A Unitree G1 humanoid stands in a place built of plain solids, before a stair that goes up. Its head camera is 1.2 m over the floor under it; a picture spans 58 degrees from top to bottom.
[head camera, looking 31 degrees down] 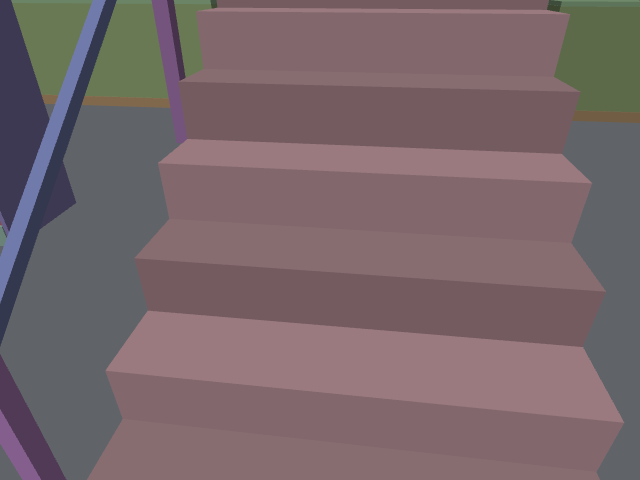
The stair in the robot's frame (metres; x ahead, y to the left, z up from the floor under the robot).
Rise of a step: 0.19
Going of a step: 0.23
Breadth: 1.22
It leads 7 degrees to the right of straight ahead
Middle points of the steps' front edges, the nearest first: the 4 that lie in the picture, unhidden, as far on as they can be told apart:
0.68 -0.07 0.36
0.91 -0.10 0.55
1.14 -0.12 0.74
1.37 -0.15 0.92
